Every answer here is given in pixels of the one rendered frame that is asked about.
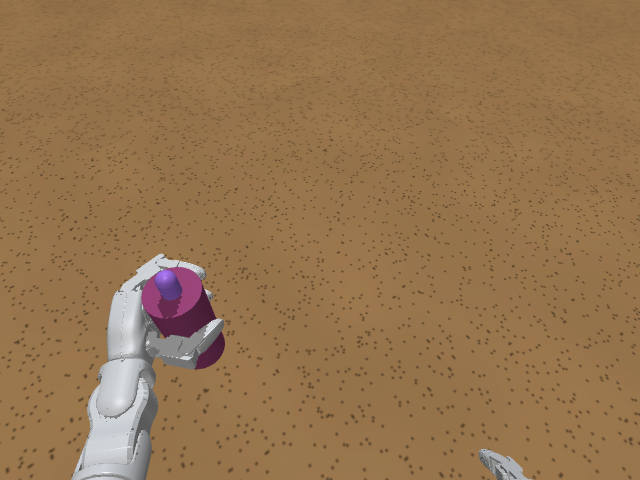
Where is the left robot arm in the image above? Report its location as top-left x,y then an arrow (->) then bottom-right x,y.
71,357 -> 158,480

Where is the right robot hand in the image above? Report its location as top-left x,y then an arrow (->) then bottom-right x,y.
479,449 -> 532,480

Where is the left robot hand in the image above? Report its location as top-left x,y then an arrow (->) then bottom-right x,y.
107,254 -> 224,370

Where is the bottle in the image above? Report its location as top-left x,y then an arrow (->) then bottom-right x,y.
141,267 -> 225,369

